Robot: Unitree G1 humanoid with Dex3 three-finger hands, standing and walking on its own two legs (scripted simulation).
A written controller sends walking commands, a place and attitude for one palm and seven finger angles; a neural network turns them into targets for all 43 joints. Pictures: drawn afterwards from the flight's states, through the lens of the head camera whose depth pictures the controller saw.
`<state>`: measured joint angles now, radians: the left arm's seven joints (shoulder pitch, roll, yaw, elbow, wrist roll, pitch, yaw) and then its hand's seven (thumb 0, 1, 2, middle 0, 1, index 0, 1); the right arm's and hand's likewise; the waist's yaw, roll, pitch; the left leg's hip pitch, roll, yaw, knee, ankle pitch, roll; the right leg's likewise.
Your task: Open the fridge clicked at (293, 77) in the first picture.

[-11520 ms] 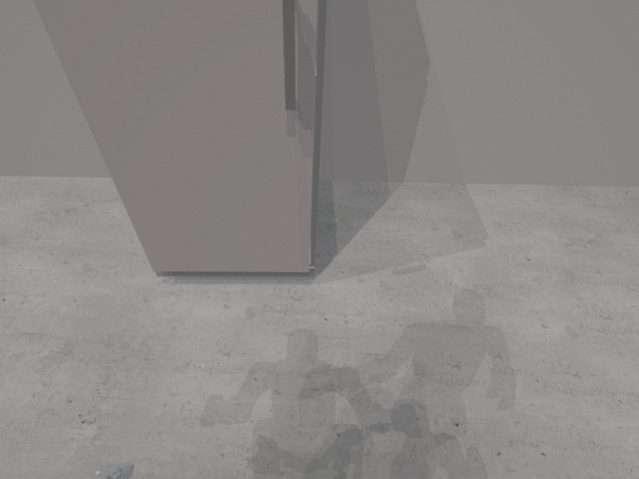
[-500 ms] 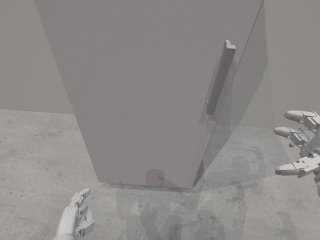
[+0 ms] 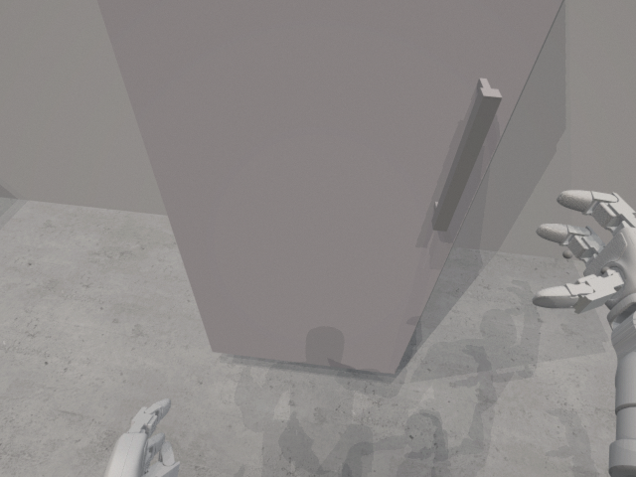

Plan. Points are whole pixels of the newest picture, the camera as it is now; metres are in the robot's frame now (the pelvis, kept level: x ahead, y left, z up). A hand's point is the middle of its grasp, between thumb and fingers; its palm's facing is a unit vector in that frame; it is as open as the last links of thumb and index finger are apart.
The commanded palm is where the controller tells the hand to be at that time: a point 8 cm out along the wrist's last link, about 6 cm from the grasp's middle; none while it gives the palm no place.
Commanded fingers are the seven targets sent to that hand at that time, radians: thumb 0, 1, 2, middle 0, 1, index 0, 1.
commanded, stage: move the hooked fingers beside the handle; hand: right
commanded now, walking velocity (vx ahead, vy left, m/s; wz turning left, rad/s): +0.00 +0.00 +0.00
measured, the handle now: (459, 161) +0.54 -0.19 +0.14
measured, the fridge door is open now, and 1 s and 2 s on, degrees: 0 0 0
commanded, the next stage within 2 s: none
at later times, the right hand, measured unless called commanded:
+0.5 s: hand (533, 213) +0.41 -0.25 +0.16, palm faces +0.11 +0.99 +0.01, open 14.0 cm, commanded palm +0.39 -0.30 +0.15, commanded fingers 0.00 0.50 -0.30 0.30 1.20 0.30 1.20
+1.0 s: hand (518, 183) +0.47 -0.25 +0.15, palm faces +0.07 +1.00 +0.02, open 14.0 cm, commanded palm +0.45 -0.30 +0.14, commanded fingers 0.00 0.50 -0.30 0.30 1.20 0.30 1.20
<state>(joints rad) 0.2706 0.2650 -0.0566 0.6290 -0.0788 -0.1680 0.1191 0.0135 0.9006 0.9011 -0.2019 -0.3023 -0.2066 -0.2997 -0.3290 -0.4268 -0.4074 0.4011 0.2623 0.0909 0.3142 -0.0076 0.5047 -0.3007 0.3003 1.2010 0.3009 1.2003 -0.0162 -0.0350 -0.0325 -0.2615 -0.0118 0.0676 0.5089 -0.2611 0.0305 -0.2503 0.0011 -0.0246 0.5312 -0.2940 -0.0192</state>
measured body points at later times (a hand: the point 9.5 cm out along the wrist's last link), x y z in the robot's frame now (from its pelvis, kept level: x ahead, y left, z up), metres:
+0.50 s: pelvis +0.00 +0.00 +0.00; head +0.02 +0.00 +0.45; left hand +0.11 +0.26 -0.11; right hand +0.40 -0.30 +0.16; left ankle +0.01 +0.10 -0.74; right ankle -0.01 -0.11 -0.74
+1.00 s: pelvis +0.00 -0.01 -0.01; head +0.06 -0.02 +0.44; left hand +0.03 +0.26 -0.12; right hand +0.46 -0.30 +0.16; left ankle +0.01 +0.10 -0.74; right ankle -0.01 -0.11 -0.74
